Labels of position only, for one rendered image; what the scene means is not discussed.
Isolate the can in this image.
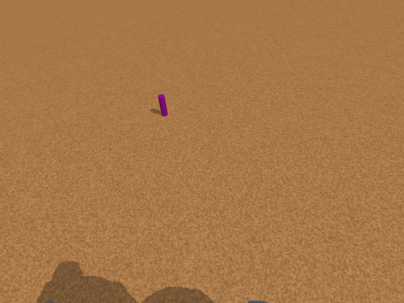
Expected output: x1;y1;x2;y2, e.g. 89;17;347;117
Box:
158;94;168;116

